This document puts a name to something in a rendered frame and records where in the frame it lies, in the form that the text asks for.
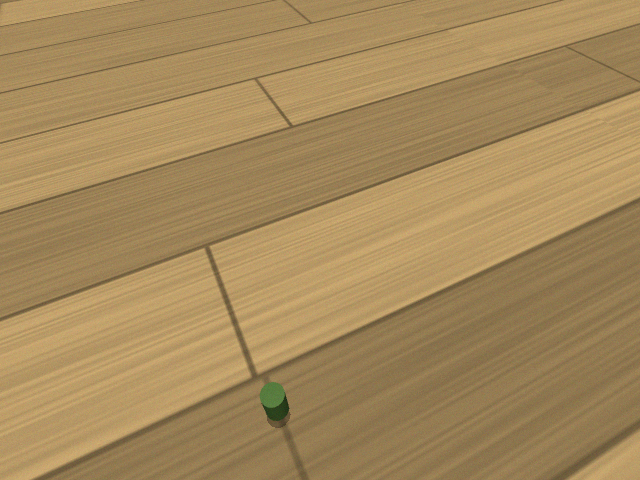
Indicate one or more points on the can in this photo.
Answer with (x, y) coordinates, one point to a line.
(274, 401)

